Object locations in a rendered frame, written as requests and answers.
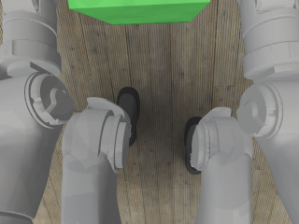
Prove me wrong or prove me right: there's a robot right shin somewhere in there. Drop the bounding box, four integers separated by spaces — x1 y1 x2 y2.
190 107 254 171

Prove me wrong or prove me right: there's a right robot forearm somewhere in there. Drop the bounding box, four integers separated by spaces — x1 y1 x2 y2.
236 0 299 83

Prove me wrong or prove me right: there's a robot right upper arm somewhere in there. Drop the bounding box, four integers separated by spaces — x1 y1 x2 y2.
236 79 299 224

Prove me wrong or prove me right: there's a carton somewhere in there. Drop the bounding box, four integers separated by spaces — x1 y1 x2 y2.
67 0 210 25

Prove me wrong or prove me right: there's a left robot thigh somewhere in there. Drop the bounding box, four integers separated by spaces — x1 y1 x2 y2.
61 108 130 224

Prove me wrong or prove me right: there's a robot left upper arm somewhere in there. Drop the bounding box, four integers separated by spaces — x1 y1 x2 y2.
0 72 74 224

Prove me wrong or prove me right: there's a left robot forearm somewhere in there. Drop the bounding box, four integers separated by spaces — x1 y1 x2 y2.
0 0 62 80

